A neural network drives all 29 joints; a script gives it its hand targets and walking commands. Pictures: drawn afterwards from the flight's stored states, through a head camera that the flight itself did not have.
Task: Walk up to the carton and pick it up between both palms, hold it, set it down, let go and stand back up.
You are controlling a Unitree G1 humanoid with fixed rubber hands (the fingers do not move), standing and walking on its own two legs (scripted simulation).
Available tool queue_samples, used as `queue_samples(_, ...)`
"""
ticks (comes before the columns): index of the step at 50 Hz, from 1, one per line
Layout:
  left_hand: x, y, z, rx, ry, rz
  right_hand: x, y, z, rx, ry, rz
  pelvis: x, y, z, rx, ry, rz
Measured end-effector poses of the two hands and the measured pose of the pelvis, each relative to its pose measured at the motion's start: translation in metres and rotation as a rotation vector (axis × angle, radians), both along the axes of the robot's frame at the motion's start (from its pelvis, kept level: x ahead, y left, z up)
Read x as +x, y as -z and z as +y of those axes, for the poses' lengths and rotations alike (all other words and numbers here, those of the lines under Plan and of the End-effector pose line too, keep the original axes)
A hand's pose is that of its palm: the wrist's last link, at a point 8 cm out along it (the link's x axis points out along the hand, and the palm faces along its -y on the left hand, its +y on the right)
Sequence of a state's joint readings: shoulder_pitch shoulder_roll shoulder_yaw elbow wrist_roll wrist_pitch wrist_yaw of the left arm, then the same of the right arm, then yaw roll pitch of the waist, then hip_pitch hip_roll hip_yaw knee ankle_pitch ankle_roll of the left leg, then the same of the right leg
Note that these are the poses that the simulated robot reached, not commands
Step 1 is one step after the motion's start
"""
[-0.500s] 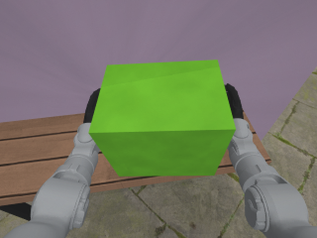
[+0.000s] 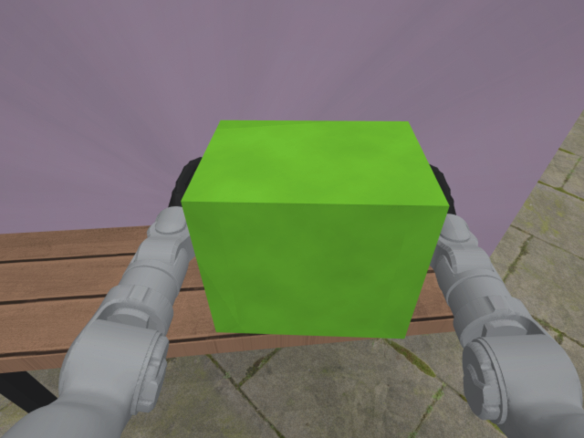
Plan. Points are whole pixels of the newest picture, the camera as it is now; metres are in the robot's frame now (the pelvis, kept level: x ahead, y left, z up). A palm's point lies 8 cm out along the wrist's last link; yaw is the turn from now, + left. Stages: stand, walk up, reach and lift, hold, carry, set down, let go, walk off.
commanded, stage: reach and lift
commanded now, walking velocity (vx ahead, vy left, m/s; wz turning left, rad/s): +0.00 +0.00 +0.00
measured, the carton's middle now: (311, 227) +0.40 -0.02 +0.10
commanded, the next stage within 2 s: hold in 1.48 s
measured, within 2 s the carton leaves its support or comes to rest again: neither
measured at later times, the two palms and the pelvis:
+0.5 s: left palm (161, 191) +0.40 +0.19 +0.17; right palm (433, 191) +0.39 -0.18 +0.17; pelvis +0.01 +0.01 +0.01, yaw +0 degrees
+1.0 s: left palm (158, 182) +0.40 +0.19 +0.19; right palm (439, 185) +0.39 -0.19 +0.19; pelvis +0.01 +0.01 +0.01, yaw +0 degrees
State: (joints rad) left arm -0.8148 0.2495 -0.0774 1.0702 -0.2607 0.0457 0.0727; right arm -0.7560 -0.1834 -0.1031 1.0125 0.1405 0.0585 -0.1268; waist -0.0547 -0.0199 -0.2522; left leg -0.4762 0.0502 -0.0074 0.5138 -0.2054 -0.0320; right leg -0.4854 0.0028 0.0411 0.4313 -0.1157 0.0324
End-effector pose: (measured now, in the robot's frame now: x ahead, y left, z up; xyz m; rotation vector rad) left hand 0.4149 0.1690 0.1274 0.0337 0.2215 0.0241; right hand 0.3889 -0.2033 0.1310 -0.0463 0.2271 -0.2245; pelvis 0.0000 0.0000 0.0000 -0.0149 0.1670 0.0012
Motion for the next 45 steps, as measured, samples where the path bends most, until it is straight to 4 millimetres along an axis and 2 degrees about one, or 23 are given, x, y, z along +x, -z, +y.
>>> queue_samples(4,0.001,-0.007,-0.003,0.029,0.0,0.005,0.002,-0.004,-0.003,0.038,0.002,0.003,0.001,-0.001,-0.001,0.001,0.0,-0.017)
queue_samples(13,-0.004,-0.039,0.009,0.018,-0.034,-0.049,0.009,-0.037,0.008,0.061,-0.025,-0.052,0.005,-0.006,0.001,-0.002,-0.002,-0.057)
queue_samples(24,-0.012,-0.044,0.02,0.011,-0.046,0.011,0.006,-0.042,0.019,0.039,-0.04,0.007,0.006,-0.007,0.005,-0.007,-0.003,-0.087)
queue_samples(39,-0.015,-0.051,0.018,0.029,-0.052,0.026,0.004,-0.041,0.017,0.05,-0.048,0.02,0.006,-0.008,0.005,-0.007,-0.004,-0.092)
queue_samples(45,-0.017,-0.06,0.017,0.031,-0.054,0.007,0.003,-0.051,0.016,0.049,-0.052,0.0,0.006,-0.008,0.005,-0.007,-0.004,-0.093)
